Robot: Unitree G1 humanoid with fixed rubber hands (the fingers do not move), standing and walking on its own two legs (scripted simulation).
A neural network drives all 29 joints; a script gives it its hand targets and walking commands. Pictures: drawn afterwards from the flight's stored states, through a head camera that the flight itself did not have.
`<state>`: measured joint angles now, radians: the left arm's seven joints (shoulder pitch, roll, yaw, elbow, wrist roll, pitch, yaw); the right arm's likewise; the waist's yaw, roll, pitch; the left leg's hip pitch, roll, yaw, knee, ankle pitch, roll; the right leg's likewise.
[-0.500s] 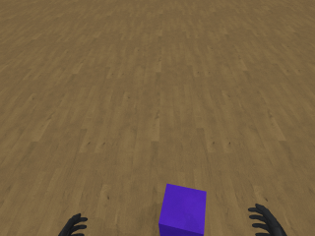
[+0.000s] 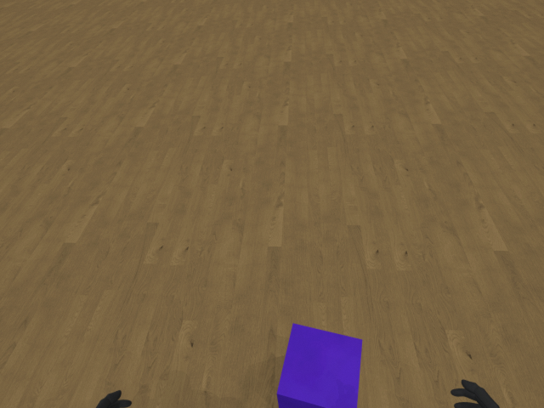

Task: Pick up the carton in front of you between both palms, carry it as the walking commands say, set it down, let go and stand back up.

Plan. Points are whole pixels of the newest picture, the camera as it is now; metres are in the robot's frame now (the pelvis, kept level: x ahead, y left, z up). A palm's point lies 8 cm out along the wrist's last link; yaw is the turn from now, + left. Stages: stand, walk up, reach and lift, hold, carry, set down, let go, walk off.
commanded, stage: stand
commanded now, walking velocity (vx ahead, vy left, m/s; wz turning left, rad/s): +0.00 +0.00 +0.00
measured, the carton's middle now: (319, 378) +0.36 -0.08 -0.65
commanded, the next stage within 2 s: none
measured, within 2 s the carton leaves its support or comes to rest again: neither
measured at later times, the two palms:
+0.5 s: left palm out of the picture +0.09 +0.30 -0.09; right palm out of the picture +0.09 -0.30 -0.10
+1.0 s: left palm out of the picture +0.07 +0.31 -0.09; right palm out of the picture +0.07 -0.30 -0.10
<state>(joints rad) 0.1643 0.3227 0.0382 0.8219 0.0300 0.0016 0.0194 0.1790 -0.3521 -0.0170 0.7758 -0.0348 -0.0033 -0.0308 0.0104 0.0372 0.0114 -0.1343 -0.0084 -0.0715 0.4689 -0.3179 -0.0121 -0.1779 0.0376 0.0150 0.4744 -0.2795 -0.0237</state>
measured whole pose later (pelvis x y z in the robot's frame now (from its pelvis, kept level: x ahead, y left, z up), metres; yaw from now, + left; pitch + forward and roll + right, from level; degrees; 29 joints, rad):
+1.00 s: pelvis -0.02 +0.00 +0.01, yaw +0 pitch -2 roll +0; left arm 0.11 0.37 0.01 1.04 0.02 -0.01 0.01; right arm 0.15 -0.39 0.00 0.99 -0.02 -0.02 -0.02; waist 0.01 0.02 0.03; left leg -0.08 -0.01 -0.07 0.35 -0.22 -0.01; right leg -0.13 0.03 0.02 0.36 -0.19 -0.02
